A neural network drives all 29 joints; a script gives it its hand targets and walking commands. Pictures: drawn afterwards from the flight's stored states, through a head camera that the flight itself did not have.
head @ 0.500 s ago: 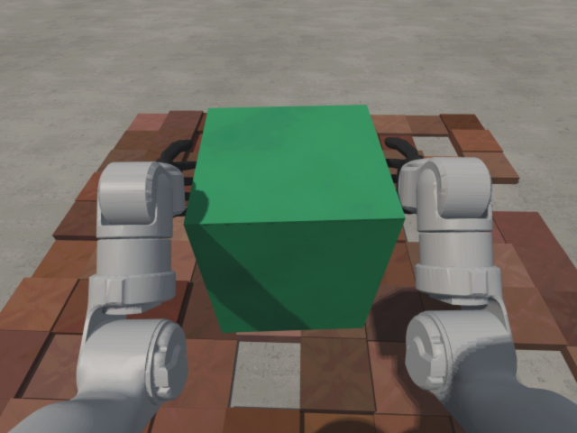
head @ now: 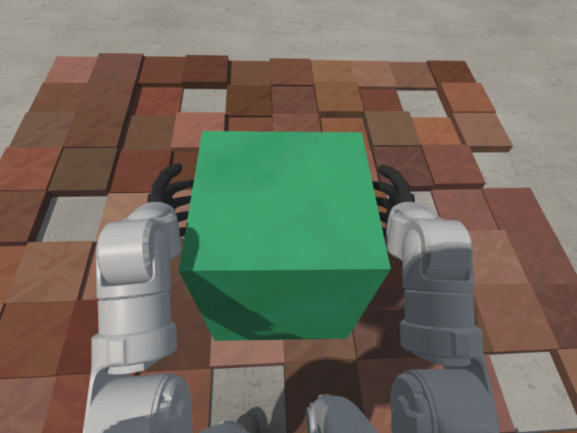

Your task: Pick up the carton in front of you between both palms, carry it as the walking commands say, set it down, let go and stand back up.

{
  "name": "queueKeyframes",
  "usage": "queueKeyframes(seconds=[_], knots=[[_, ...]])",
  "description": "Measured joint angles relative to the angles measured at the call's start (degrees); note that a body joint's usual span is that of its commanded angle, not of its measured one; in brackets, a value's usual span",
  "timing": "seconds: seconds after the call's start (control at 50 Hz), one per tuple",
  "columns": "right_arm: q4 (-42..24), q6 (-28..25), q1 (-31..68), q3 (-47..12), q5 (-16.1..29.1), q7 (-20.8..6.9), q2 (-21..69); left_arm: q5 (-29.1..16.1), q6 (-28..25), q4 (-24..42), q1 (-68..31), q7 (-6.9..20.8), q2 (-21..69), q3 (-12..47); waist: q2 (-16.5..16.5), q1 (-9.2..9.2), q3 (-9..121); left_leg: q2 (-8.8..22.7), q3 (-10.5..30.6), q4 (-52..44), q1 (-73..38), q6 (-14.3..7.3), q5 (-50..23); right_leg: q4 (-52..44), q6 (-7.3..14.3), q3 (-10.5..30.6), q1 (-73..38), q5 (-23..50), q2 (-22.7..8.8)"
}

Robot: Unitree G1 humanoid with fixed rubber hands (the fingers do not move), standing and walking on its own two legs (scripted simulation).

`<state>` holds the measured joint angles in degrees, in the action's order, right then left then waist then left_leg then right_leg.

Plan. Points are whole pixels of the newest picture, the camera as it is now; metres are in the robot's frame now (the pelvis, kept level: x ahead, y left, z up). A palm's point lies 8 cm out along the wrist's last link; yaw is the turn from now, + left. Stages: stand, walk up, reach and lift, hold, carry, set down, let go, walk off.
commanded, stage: carry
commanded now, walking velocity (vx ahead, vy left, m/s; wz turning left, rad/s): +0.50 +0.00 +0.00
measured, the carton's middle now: (282, 245) +0.36 -0.01 +0.01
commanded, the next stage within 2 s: none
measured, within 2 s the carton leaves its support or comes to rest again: neither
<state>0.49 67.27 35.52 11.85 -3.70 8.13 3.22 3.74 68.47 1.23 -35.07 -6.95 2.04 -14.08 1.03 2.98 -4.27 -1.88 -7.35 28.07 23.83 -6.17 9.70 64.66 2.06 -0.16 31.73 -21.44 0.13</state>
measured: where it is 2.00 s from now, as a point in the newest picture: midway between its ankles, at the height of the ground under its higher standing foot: (238, 147)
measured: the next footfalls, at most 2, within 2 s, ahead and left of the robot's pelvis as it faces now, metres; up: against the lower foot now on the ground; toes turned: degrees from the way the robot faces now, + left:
right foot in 0.20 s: +0.31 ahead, -0.11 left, +0.02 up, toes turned -2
left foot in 0.60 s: +0.55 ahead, +0.12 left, +0.02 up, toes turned +6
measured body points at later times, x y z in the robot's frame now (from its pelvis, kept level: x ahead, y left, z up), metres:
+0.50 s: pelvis +0.32 -0.01 +0.02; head +0.33 +0.00 +0.47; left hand +0.67 +0.18 +0.13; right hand +0.70 -0.12 +0.13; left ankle +0.43 +0.13 -0.67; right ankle +0.26 -0.11 -0.72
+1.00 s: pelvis +0.63 +0.06 +0.02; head +0.66 +0.07 +0.47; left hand +1.01 +0.21 +0.17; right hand +1.01 -0.10 +0.17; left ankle +0.51 +0.12 -0.71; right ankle +0.78 -0.05 -0.68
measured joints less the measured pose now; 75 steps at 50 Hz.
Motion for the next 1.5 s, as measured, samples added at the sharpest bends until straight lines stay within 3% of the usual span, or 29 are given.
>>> queueKeyframes(seconds=[0.12,0.2,0.22,0.24,0.3,0.38,0.44,0.56,0.6,0.62,0.68,0.72,0.86,0.98,1.02,1.06,1.08,1.14,1.2,1.26,1.34,1.42,1.5], knots=[[-3.73,-0.71,-1.22,0.47,0.98,-0.08,0.20,0.83,-0.55,4.50,1.61,-0.05,1.32,0.60,-0.73,1.25,3.01,0.73,1.01,-0.20,-6.23,0.62,5.74,-16.78,-1.36,-0.90,6.78,3.22,-1.87],[-0.12,-0.35,-1.13,0.61,1.02,-0.55,-0.84,1.87,-0.40,0.73,1.26,0.01,1.69,0.87,-0.97,0.37,6.57,3.12,-0.05,6.48,-9.26,1.94,-1.02,-32.95,0.16,-4.75,-0.47,14.46,-0.11],[1.56,-0.34,-0.74,0.45,0.94,-0.88,-1.81,2.49,-0.74,-1.15,0.84,-0.02,2.13,1.10,-2.03,-0.66,7.68,4.26,0.63,11.18,-8.47,2.25,-1.43,-32.80,0.86,-5.27,-1.97,12.39,1.00],[3.63,-0.51,-0.26,0.56,1.04,-1.36,-2.77,3.20,-1.30,-3.29,0.44,-0.01,2.45,1.41,-3.17,-1.87,8.42,4.36,2.96,18.11,-6.31,2.88,3.07,-30.83,1.43,-5.69,-2.27,9.85,2.07],[8.22,-0.14,-0.11,0.89,1.02,-1.93,-3.73,3.36,-1.33,-8.11,0.62,-0.10,1.97,2.92,-2.96,-4.57,10.03,1.91,7.05,36.01,2.23,3.21,14.02,-29.46,2.22,-5.47,-4.72,5.12,2.67],[8.87,0.97,0.61,0.73,-0.14,-1.95,-3.32,0.23,-0.91,-9.29,0.75,-0.80,-0.22,4.43,-2.15,-7.15,9.72,2.71,7.39,39.77,12.17,3.78,12.23,-32.24,1.88,-4.72,-9.65,2.80,2.28],[6.95,1.44,0.95,0.89,-0.80,-1.92,-2.89,-1.60,-0.84,-8.94,-0.48,-1.30,-1.39,4.77,-1.85,-8.12,9.15,4.63,7.41,34.60,17.16,4.64,9.17,-34.46,1.40,-4.34,-13.71,0.84,1.82],[5.84,2.07,0.70,1.76,-1.39,-1.93,-2.51,-1.80,-0.58,-10.67,-2.62,-1.32,-1.43,4.29,-1.49,-7.23,9.81,4.59,3.56,6.90,11.38,4.28,-1.65,-36.93,-2.20,-4.17,-22.25,-2.93,-0.86],[7.20,1.74,1.30,1.50,-1.56,-1.91,-2.23,-1.61,-0.29,-11.06,-2.82,-1.06,-1.87,3.86,-1.63,-5.68,9.88,3.63,1.64,1.73,6.16,3.59,-6.21,-28.93,-3.20,-4.69,-21.87,-3.78,-2.25],[7.98,1.08,1.36,1.24,-1.80,-1.88,-1.89,-1.53,-0.46,-11.60,-3.03,-0.76,-2.31,3.63,-0.73,-4.61,9.73,2.86,1.01,3.75,6.00,2.86,-6.01,-21.83,-3.03,-3.90,-19.73,-4.32,-3.22],[9.23,0.58,0.47,0.19,-1.74,-1.40,-1.35,-1.18,-0.23,-12.62,-2.61,-0.39,-2.70,3.15,-0.74,-2.25,8.59,2.16,1.36,6.19,3.84,1.38,1.55,-1.14,-2.04,-0.72,-10.47,-5.06,-1.23],[8.04,0.89,-0.66,-0.23,-0.64,-0.98,-1.67,-0.83,0.39,-11.84,-2.40,-0.42,-2.36,3.28,-0.81,-1.30,7.60,2.01,1.66,4.06,1.36,2.05,2.08,2.93,-1.50,-0.97,-5.02,-2.78,-0.70],[1.79,1.02,0.57,0.69,1.80,-0.29,-2.38,0.18,1.35,-3.21,-2.52,-1.18,-0.76,2.96,-0.64,0.34,5.52,0.98,2.29,-3.24,-7.09,0.86,4.64,-10.38,-1.33,-2.13,6.37,3.79,-1.54],[-1.99,2.56,4.20,0.89,2.24,-0.14,-2.34,0.03,3.71,3.57,-4.05,-1.52,-0.96,1.55,0.51,0.95,5.65,-0.69,2.03,-4.54,-14.95,0.92,6.42,-26.20,-0.09,-3.29,6.40,18.04,-1.62],[-1.85,3.56,5.44,0.70,2.18,-0.08,-2.47,-0.10,4.99,4.01,-4.98,-1.53,-1.34,0.99,0.98,0.80,6.21,-1.12,1.19,-3.23,-17.57,0.87,5.56,-31.97,0.75,-4.20,3.86,22.12,-1.18],[-0.93,5.01,6.75,0.65,2.21,-0.06,-3.22,-0.10,6.10,2.56,-6.61,-1.53,-1.52,0.59,0.78,0.11,6.74,-0.55,0.03,1.75,-18.90,0.50,-0.82,-37.32,1.89,-5.67,-0.84,25.31,-0.02],[-0.05,5.70,7.61,0.67,2.45,-0.08,-4.04,0.11,6.34,1.28,-7.59,-1.52,-1.35,0.45,-0.40,-0.59,7.12,0.55,0.05,7.15,-17.80,0.28,-3.14,-37.62,3.14,-6.28,-3.12,20.75,0.85],[3.41,7.19,10.18,1.67,3.24,-0.12,-6.14,0.75,6.54,-4.05,-11.16,-1.46,-1.37,0.77,-2.56,-3.47,7.02,0.10,5.80,31.73,-6.86,2.86,9.90,-33.50,3.86,-6.68,-4.03,13.27,2.69],[5.76,8.80,11.35,2.88,1.94,-0.11,-5.49,0.13,7.24,-6.95,-11.54,-1.44,-1.85,0.68,-1.95,-5.20,6.88,0.50,7.54,38.18,2.90,3.35,11.87,-34.57,3.70,-6.06,-6.93,11.05,2.95],[7.19,9.01,11.36,4.17,-0.05,-0.26,-3.92,-0.22,6.87,-8.21,-10.38,-1.42,-1.59,-0.12,-1.50,-6.06,6.85,2.81,7.71,34.05,10.23,4.68,10.29,-37.11,3.58,-5.72,-10.80,9.10,2.84],[7.13,7.61,7.87,4.95,-2.29,-1.05,-1.83,0.40,4.95,-8.52,-6.48,-1.17,0.02,-0.68,-1.01,-6.82,7.14,4.94,6.57,19.55,14.09,6.11,4.88,-41.17,2.48,-4.99,-17.21,6.61,2.19],[4.75,5.42,3.08,4.21,-2.62,-1.62,-0.86,0.77,2.36,-7.19,-2.36,-0.92,1.19,0.42,-1.63,-7.31,6.97,4.66,4.94,8.74,13.61,5.05,-6.17,-42.60,1.09,-4.41,-23.39,2.36,1.92],[1.07,3.58,-0.55,2.87,-2.03,-1.71,-0.52,0.16,0.63,-4.85,-0.06,-0.85,0.88,2.40,-1.61,-7.25,6.79,3.16,2.67,-0.49,8.21,3.35,-12.77,-39.08,-0.58,-4.09,-28.52,-5.07,1.66]])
